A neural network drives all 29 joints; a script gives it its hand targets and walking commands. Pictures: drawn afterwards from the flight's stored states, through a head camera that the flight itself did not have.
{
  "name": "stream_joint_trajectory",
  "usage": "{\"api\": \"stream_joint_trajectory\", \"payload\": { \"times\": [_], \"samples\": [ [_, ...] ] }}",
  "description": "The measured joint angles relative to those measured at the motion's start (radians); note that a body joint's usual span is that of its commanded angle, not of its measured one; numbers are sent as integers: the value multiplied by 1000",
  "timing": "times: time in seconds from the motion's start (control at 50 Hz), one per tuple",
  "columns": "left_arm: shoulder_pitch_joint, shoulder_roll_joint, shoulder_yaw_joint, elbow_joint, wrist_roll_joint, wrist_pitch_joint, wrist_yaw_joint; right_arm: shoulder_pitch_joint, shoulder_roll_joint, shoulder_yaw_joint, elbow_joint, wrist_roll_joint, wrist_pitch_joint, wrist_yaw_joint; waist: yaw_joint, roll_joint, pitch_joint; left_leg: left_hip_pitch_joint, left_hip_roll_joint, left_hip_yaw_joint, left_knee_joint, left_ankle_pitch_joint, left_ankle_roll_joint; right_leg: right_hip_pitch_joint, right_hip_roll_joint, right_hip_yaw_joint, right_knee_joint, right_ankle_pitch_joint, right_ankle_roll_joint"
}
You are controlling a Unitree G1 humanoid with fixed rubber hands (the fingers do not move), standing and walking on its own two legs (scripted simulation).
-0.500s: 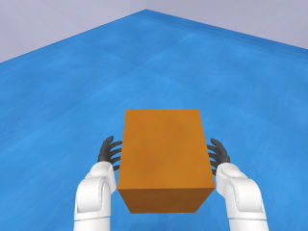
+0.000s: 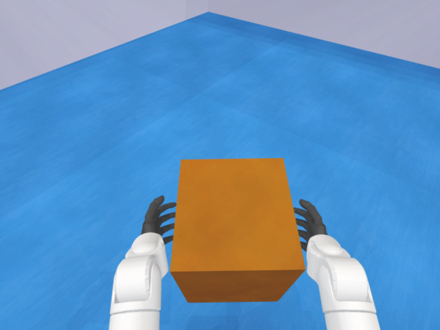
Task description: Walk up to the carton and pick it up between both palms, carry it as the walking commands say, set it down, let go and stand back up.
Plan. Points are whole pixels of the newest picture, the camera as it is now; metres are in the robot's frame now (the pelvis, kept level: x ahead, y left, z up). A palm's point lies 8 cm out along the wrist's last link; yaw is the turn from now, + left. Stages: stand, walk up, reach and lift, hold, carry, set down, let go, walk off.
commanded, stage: carry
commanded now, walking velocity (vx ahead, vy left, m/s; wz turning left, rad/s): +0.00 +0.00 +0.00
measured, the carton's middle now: (232, 235) +0.31 +0.00 -0.02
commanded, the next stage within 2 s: none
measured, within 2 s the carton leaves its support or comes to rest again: neither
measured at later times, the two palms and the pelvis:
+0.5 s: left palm (154, 236) +0.27 +0.15 +0.04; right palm (312, 238) +0.26 -0.14 +0.04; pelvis +0.01 +0.00 +0.00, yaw +0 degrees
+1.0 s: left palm (158, 234) +0.27 +0.14 +0.04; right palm (317, 237) +0.26 -0.15 +0.04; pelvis +0.01 +0.00 +0.00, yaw +0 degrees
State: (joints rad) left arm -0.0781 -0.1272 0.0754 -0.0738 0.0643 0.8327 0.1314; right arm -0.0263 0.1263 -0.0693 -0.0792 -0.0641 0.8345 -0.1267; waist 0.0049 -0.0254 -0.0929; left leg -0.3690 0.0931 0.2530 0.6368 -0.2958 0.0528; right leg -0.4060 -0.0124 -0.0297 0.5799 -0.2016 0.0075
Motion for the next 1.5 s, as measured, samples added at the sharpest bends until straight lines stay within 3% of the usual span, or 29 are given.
{"api": "stream_joint_trajectory", "payload": {
  "times": [0.64, 1.5],
  "samples": [
    [0, 0, 2, 40, 13, -36, -8, -4, 0, -3, 39, -16, -31, 11, -1, 0, 1, 3, 0, 0, -7, -9, 0, 0, 1, 0, -2, -11, 0],
    [-6, 0, -11, -31, 13, 56, -12, -5, 1, -2, -69, -16, 89, 3, -1, 5, 3, 6, 0, 0, -14, -5, -3, 0, 2, 0, -2, -14, -5]
  ]
}}
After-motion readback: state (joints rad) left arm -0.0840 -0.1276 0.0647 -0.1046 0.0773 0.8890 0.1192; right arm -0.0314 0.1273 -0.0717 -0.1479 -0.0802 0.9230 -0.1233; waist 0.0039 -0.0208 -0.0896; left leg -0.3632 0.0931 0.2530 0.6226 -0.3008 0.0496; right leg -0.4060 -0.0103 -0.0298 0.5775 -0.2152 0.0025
